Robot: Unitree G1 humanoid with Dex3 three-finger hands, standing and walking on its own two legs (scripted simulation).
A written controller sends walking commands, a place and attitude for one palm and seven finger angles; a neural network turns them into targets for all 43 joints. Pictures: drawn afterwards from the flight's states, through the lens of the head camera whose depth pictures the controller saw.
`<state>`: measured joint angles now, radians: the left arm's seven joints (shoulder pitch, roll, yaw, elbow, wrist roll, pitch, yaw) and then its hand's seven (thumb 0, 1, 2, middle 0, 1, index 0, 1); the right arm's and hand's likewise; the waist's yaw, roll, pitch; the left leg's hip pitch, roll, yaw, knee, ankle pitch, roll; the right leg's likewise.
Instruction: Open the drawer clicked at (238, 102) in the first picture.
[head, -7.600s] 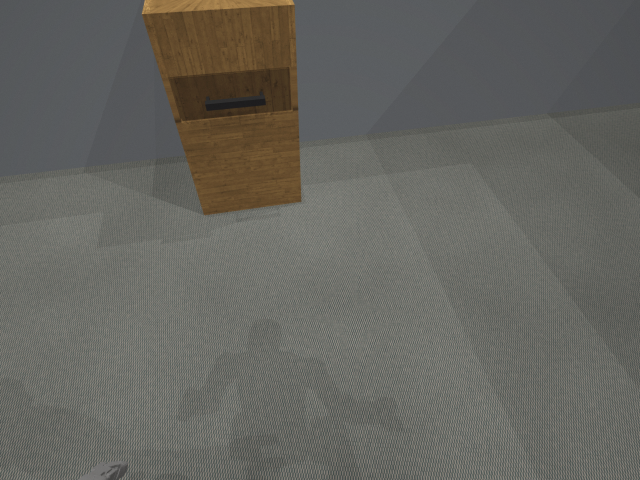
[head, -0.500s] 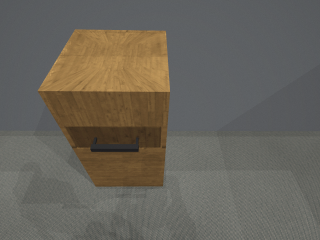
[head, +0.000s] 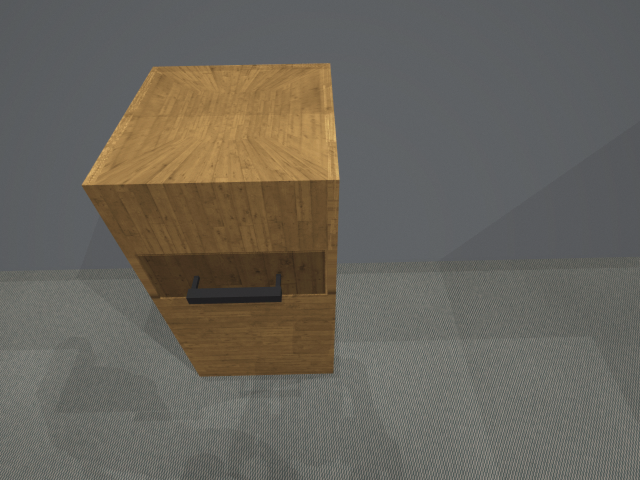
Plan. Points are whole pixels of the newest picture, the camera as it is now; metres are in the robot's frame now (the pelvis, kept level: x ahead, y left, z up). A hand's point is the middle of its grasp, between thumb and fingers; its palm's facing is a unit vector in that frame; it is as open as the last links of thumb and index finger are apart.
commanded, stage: look again from close up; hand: left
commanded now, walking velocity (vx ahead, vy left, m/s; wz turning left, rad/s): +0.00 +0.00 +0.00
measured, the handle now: (236, 287) +0.52 +0.22 -0.22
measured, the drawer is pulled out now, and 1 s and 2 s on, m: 0.00 0.00 0.00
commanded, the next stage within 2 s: raise the hand with hooked fingers in 0.04 s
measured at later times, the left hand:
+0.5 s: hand (190, 448) +0.17 +0.18 -0.05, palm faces -0.04 -0.19 -0.98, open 8.2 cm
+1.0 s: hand (164, 405) +0.21 +0.21 -0.01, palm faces -0.02 -0.11 -0.99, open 11.2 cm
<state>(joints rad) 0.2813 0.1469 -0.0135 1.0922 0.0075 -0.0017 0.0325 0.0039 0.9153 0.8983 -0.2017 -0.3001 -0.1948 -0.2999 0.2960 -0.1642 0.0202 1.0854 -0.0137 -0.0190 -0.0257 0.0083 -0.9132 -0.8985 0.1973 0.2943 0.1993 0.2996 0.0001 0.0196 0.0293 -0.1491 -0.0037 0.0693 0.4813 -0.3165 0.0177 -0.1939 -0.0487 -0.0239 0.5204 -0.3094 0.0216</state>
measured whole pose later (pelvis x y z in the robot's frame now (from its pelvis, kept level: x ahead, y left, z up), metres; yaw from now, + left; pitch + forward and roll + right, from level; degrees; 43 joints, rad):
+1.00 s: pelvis -0.03 -0.03 -0.02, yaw +0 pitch +7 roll +1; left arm 0.24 0.35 -0.05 0.04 1.02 0.02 0.32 0.00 0.09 0.55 -0.28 -0.82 -0.27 -0.82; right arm 0.16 -0.21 0.00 0.61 -0.05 0.06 -0.03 0.01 -0.90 -0.90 0.20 0.30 0.20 0.30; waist 0.06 0.05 -0.05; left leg -0.47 0.03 0.06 0.70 -0.36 -0.01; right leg -0.52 -0.03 -0.03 0.75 -0.36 -0.02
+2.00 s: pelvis -0.02 -0.01 +0.00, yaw +1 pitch +3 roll +1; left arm -0.06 0.43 -0.05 0.08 0.96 0.00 0.13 0.00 -0.49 0.30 -0.32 -1.20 -0.32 -1.20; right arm 0.15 -0.26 -0.04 0.64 0.00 0.09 -0.02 0.01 -0.90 -0.90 0.20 0.29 0.20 0.30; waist 0.08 0.07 -0.01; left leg -0.26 0.00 0.05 0.48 -0.27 0.01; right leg -0.30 -0.04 -0.04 0.51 -0.27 0.00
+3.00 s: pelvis -0.03 -0.01 -0.05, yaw +0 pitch +20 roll +0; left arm -0.59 0.42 0.00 0.96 1.13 -0.09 0.44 0.00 -0.49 0.30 -0.32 -1.20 -0.31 -1.20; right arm 0.31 -0.25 -0.09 0.73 -0.03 0.07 -0.01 0.01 -0.90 -0.90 0.20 0.29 0.20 0.30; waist -0.07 0.04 -0.14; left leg -0.81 0.03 0.05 0.87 -0.40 0.01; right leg -0.83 -0.03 -0.02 0.86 -0.37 0.00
